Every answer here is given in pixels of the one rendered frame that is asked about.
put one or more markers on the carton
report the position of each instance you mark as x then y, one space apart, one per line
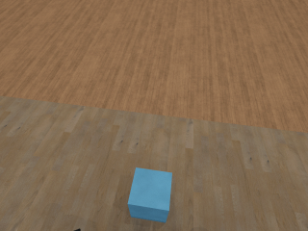
149 197

